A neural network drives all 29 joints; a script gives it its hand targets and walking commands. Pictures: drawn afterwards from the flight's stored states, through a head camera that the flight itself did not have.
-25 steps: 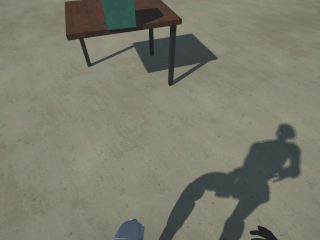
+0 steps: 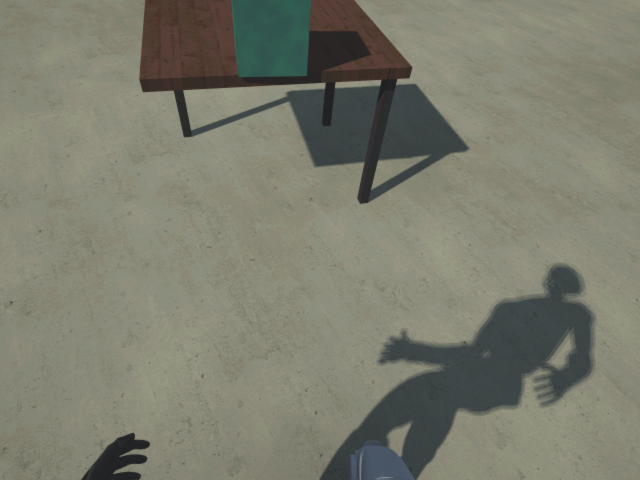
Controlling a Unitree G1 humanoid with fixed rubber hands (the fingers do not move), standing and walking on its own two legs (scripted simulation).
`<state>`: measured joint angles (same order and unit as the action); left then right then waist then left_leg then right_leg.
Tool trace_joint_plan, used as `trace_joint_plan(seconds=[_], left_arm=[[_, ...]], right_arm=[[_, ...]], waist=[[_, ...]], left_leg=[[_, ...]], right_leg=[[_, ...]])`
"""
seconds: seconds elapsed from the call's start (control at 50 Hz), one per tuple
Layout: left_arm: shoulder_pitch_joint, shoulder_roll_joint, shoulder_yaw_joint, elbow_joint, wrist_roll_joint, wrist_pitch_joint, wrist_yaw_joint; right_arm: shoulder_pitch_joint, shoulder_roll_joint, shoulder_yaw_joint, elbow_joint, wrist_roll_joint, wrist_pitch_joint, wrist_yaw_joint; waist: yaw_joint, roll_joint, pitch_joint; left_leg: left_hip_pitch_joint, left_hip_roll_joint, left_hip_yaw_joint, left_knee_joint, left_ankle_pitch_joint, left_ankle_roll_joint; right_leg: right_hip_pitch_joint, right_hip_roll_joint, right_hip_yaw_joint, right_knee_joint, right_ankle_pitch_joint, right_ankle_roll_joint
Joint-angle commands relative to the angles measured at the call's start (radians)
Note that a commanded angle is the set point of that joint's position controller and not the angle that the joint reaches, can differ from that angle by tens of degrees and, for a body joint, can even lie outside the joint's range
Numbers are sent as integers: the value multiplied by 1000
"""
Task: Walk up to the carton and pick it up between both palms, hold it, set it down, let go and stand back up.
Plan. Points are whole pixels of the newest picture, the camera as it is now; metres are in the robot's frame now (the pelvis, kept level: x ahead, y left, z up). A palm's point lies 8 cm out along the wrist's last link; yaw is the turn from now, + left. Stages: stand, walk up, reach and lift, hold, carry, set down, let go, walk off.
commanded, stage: walk up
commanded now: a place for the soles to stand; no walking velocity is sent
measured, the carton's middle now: (269, 20) +1.33 +0.07 +0.02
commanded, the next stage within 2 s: none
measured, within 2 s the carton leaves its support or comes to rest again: neither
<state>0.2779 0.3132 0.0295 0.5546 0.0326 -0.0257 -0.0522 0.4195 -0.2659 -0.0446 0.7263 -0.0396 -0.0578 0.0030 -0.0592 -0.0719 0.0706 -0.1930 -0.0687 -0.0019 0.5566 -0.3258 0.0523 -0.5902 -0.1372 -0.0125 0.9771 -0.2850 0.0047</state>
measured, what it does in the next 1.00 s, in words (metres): walks ahead: right foot, then left foot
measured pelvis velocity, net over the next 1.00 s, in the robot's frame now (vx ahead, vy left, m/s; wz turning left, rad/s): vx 0.44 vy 0.02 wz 0.20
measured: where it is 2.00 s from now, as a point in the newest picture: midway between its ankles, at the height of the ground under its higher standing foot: (293, 306)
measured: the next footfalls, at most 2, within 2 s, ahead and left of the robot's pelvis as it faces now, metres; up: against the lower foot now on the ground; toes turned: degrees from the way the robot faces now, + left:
right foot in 0.14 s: +0.26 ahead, -0.16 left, +0.00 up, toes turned -3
left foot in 0.58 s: +0.40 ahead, +0.14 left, +0.00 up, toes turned +14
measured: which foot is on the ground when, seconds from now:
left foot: down 0.00-0.16, up 0.18-0.56, down 0.58-1.00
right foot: up 0.00-0.12, down 0.14-0.62, up 0.64-1.00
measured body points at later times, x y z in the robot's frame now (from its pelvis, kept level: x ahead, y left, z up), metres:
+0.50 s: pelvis +0.23 -0.03 +0.00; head +0.24 -0.01 +0.45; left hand +0.17 +0.25 -0.12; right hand +0.43 -0.25 -0.09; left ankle +0.34 +0.13 -0.69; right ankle +0.22 -0.15 -0.73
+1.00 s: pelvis +0.44 +0.02 +0.00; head +0.46 +0.03 +0.45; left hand +0.52 +0.30 -0.11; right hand +0.51 -0.25 -0.11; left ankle +0.36 +0.14 -0.73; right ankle +0.60 -0.11 -0.70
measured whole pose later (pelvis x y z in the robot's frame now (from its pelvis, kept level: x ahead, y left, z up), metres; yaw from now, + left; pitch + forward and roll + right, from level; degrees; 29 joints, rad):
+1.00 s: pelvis +0.44 +0.02 +0.00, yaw +11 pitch -2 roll +2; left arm 0.28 0.30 0.03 0.62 0.04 0.00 -0.06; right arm 0.46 -0.28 -0.04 0.68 -0.05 -0.07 -0.01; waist -0.06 -0.05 0.09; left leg -0.13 0.00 0.05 0.55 -0.38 0.00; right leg -0.55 -0.12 0.00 0.77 -0.21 0.01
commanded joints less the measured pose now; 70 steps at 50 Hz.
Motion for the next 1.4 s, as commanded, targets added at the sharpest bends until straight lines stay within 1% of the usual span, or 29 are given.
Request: trace_joint_plan(seconds=[0.0, 0.06, 0.1, 0.12, 0.14, 0.16, 0.18, 0.24, 0.28, 0.36, 0.48, 0.56, 0.58, 0.6, 0.62, 0.66, 0.7, 0.74, 0.84, 0.94, 0.98, 1.02, 1.04, 1.08, 1.1, 1.14, 1.2, 1.32, 1.38], left_arm=[[1, 37, 15, -78, -1, -28, -3], [55, 54, 34, -64, 16, -42, 8], [205, 108, 63, -28, 22, -52, 28], [318, 159, 78, -6, 37, -57, 40], [344, 222, 87, -23, 49, -56, 51], [282, 247, 95, -31, 33, -37, 64], [224, 218, 86, -36, 14, -29, 70], [192, 145, 47, -16, 12, -48, 69], [146, 129, 37, 12, 11, -57, 62], [120, 136, 40, 46, 11, -63, 61], [172, 175, 52, 91, 6, -50, 48], [192, 145, 29, 83, 10, -15, 41], [250, 80, 4, 65, 10, -10, 33], [277, 67, 4, 26, 11, 1, 23], [231, 145, 26, 14, 8, 27, 26], [126, 170, 39, 4, 20, 40, 27], [175, 122, 29, 31, 8, 33, 25], [203, 101, 30, 44, 6, 31, 16], [95, 60, 22, 16, 6, 30, -4], [4, 34, 19, -12, 4, 8, -15], [29, 41, 30, -6, 10, -1, -11], [142, 88, 63, 24, 21, -17, 8], [257, 135, 81, 53, 23, -26, 20], [288, 265, 112, 29, 3, -18, 41], [260, 231, 101, 33, -24, -9, 49], [198, 191, 81, 33, -6, 0, 60], [94, 135, 59, 41, 2, -16, 50], [118, 152, 64, 80, 4, -24, 39], [99, 144, 58, 79, -7, -4, 19]], right_arm=[[-51, -178, -51, -88, -7, -39, 4], [-20, -184, -53, -83, -8, -30, 10], [9, -144, -37, -90, -13, -21, 15], [62, -87, -17, -98, -15, -19, 20], [123, -36, 4, -121, -2, -12, 25], [128, -117, -16, -127, -5, 13, 16], [72, -158, -31, -139, -16, 27, 14], [-26, -131, -32, -143, -12, 21, 22], [-9, -95, -31, -144, -1, 24, 36], [-72, -55, -23, -166, 14, 26, 59], [-178, -57, -33, -205, 6, 9, 60], [52, -130, -71, -161, -4, -6, 25], [157, -206, -88, -146, -18, -10, 7], [176, -286, -96, -173, -14, -7, -13], [144, -302, -107, -172, 13, 12, -31], [80, -239, -78, -175, 28, 14, -40], [-2, -204, -60, -189, 11, 4, -38], [-50, -171, -51, -184, 5, -9, -25], [-7, -170, -46, -144, -11, -38, -20], [-1, -205, -55, -135, -14, -37, -17], [4, -215, -58, -136, -17, -28, -14], [31, -200, -41, -132, -5, -15, -14], [79, -143, -16, -134, -7, -10, -10], [124, -122, -8, -204, 13, 10, -2], [6, -169, -24, -208, -8, 28, -11], [-21, -149, -25, -215, 11, 26, 3], [37, -114, -29, -183, 12, 24, 18], [-66, -69, -27, -206, 11, 16, 31], [-2, -96, -53, -195, -2, 4, 15]], waist=[[35, 162, 0], [53, 122, -59], [126, 16, -122], [168, -125, -206], [160, -275, -227], [128, -188, -165], [117, -130, -83], [125, -32, 33], [87, -26, 28], [84, -59, 57], [105, -42, 30], [-9, 127, -49], [-53, 313, -152], [-37, 400, -150], [-49, 298, -123], [-34, 203, 31], [23, 215, 77], [57, 217, 64], [39, 193, 59], [23, 196, 8], [35, 182, -13], [96, 56, -58], [141, -49, -133], [169, -275, -225], [181, -121, -152], [153, -43, -21], [75, -38, 12], [100, -73, 13], [46, 26, -14]], left_leg=[[-112, 239, -224, -226, 217, 179], [-106, 238, -229, -124, 150, 137], [-194, 185, -189, 118, 155, 91], [-286, 108, -105, 407, 103, 43], [-467, -6, -40, 661, -243, -27], [-557, 13, -70, 764, -262, -45], [-596, 62, -83, 819, -209, -48], [-540, 120, -112, 737, -65, -60], [-444, 126, -111, 659, -28, -62], [-426, 140, -49, 428, 46, -75], [-230, 132, 21, 129, 162, -34], [115, 73, 15, 62, 85, 11], [251, 214, -216, -15, -121, 63], [297, 425, -690, -185, -263, 145], [232, 485, -835, -301, -416, 219], [93, 442, -686, -312, -285, 186], [-20, 392, -450, -271, -29, 155], [-92, 341, -340, -268, 30, 167], [-25, 351, -248, -271, 238, 214], [-20, 317, -131, -190, 303, 163], [-35, 327, -126, -147, 242, 146], [-95, 305, -80, 34, 310, 116], [-147, 225, -5, 291, 303, 69], [-501, 1, 56, 734, -262, -38], [-527, 80, -37, 827, -234, -28], [-549, 123, -45, 831, -138, -30], [-368, 158, -35, 602, -78, -44], [-213, 143, 29, 196, 35, -47], [45, 86, 75, 72, 136, -15]], right_leg=[[120, 13, -11, -269, 149, -9], [297, 53, -41, -369, 218, -38], [539, 80, -41, -388, 148, -65], [701, -31, 117, -423, -38, -108], [771, -288, 544, -594, -280, -184], [726, -373, 788, -748, -525, -262], [647, -368, 783, -787, -574, -291], [465, -254, 358, -720, -108, -210], [364, -194, 193, -719, -39, -207], [317, -180, 71, -755, -92, -245], [329, -178, -29, -690, -67, -218], [227, -120, -136, -313, 10, -149], [139, -27, -208, 21, -49, -99], [-53, 91, -112, 234, -324, -44], [-96, 75, -33, 298, -317, -34], [-118, 40, 25, 365, -191, -22], [-60, 12, 50, 298, -120, -11], [10, 13, 61, 241, -90, 1], [-53, 0, 52, 41, 5, 26], [118, 22, -11, -255, 109, -8], [224, 45, -35, -323, 123, -31], [434, 108, -91, -407, 140, -64], [591, 99, -31, -421, 83, -98], [760, -298, 705, -673, -201, -332], [637, -310, 750, -735, -354, -345], [504, -236, 478, -672, -162, -299], [262, -131, 262, -698, -177, -240], [210, -118, 171, -689, -184, -249], [81, -74, 109, -559, -328, -190]])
